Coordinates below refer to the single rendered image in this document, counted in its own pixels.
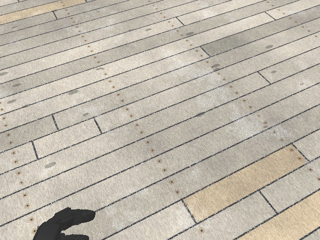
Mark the robot left hand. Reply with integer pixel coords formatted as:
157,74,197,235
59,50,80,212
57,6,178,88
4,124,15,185
33,207,96,240

